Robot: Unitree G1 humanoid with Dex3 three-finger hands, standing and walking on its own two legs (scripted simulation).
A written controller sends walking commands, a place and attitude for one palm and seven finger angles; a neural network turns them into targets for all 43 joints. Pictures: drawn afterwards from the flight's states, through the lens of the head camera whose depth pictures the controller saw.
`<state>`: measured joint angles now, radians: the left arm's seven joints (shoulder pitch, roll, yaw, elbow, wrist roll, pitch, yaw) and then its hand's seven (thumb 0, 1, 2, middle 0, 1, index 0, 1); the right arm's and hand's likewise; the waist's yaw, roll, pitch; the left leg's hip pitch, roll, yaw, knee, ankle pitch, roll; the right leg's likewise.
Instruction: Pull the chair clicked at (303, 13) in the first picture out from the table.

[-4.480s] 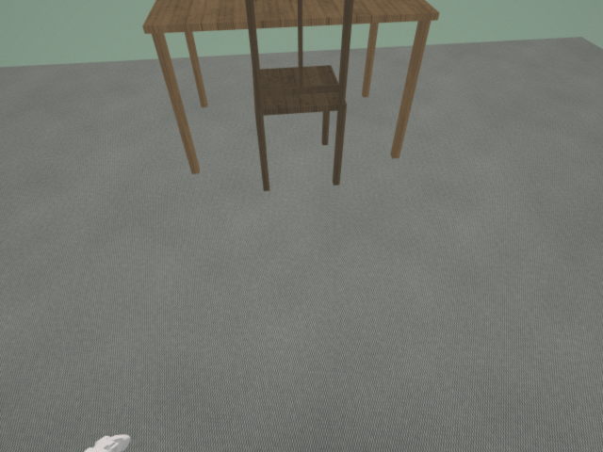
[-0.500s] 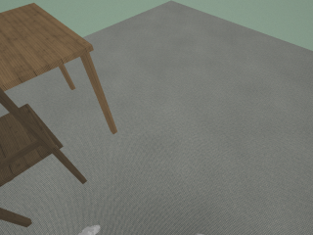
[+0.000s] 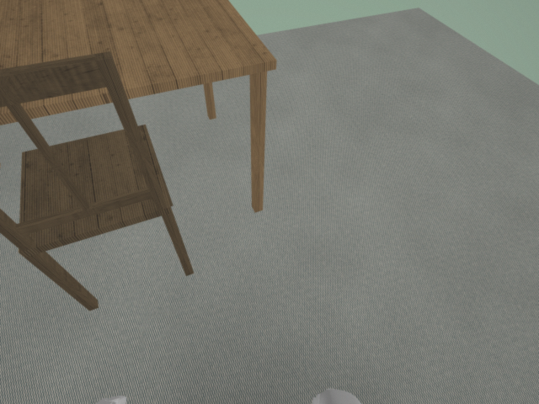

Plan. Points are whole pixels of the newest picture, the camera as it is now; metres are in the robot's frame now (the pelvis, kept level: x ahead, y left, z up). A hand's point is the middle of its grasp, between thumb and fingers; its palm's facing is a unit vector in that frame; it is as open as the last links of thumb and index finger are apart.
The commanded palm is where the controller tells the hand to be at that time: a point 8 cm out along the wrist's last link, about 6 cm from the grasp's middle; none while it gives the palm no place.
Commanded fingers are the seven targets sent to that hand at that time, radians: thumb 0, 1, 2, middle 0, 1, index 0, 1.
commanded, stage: turn to face it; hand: left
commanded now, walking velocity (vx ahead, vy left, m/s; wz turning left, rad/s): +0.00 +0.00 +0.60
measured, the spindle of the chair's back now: (55, 163) +0.57 +0.50 -0.07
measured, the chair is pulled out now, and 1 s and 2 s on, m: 0.00 0.00 0.00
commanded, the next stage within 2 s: take the last steps up to it in 0.58 s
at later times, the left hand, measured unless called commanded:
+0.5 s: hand out of the picture -0.02 +0.13 -0.15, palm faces +0.32 -0.90 -0.28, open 7.4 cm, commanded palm none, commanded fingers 0.00 0.90 0.90 -0.20 -0.30 -0.20 -0.30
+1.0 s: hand out of the picture -0.06 +0.16 -0.16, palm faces +0.42 -0.88 -0.22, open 7.4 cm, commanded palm none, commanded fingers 0.00 0.90 0.90 -0.20 -0.30 -0.20 -0.30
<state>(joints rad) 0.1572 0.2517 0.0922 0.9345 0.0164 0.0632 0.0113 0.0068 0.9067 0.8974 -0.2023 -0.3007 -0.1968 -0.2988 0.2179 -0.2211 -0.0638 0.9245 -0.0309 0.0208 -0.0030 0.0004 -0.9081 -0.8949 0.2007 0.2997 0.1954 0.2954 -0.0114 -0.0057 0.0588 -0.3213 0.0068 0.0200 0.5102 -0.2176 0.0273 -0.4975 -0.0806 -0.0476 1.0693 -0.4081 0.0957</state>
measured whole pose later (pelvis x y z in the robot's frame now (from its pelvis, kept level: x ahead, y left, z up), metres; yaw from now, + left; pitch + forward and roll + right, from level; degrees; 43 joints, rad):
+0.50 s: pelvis -0.01 -0.07 +0.00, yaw +18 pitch +0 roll +3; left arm 0.25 0.16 0.02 0.91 0.03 0.01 0.02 0.01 0.90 0.90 -0.21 -0.30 -0.20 -0.30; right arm 0.13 -0.27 -0.08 0.94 -0.02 0.09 0.03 0.00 -0.91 -0.90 0.20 0.30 0.19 0.29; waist 0.01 0.03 0.09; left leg -0.43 0.04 0.00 0.99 -0.42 -0.07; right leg -0.21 -0.12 -0.22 0.52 -0.30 -0.03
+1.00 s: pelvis -0.01 -0.04 +0.00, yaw +25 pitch +0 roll +1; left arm 0.25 0.21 0.04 1.01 0.03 0.03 -0.02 0.01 0.91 0.90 -0.20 -0.30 -0.20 -0.30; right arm 0.27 -0.19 -0.03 1.01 -0.03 -0.01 -0.01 0.00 -0.92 -0.89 0.20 0.30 0.20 0.30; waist 0.00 0.00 0.02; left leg -0.11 -0.02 0.04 0.39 -0.28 0.03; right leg -0.37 -0.09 -0.07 0.78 -0.41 0.04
